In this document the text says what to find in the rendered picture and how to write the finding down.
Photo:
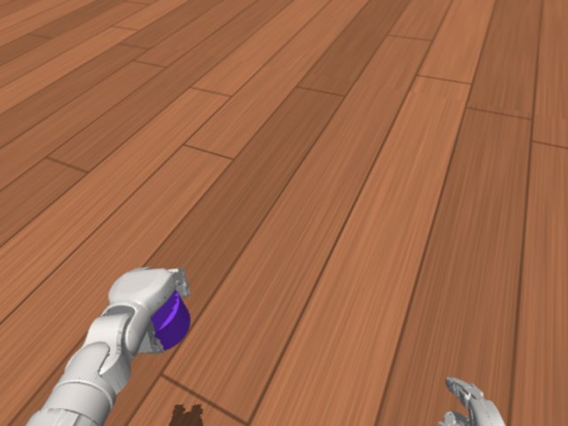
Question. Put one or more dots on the left robot hand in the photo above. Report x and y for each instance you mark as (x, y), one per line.
(151, 288)

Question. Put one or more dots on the left robot arm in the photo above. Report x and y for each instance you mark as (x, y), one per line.
(85, 394)

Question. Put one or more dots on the tin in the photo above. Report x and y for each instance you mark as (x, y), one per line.
(171, 322)

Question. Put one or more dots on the right robot hand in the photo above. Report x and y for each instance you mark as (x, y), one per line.
(481, 412)

